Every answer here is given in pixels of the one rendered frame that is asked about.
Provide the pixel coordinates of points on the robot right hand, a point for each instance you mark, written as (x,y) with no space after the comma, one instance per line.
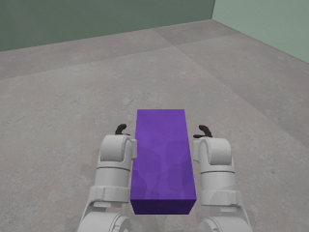
(205,130)

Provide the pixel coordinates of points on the robot right upper arm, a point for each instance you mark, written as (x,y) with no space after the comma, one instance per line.
(223,224)

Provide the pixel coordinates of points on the carton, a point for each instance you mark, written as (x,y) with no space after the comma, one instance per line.
(162,180)

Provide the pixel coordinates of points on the robot left upper arm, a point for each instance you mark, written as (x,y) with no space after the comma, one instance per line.
(105,222)

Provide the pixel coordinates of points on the robot right forearm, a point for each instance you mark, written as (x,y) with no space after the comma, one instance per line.
(219,185)

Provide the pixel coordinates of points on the robot left forearm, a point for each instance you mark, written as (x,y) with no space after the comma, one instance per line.
(110,189)

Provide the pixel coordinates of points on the robot left hand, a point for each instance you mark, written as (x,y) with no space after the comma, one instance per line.
(119,130)

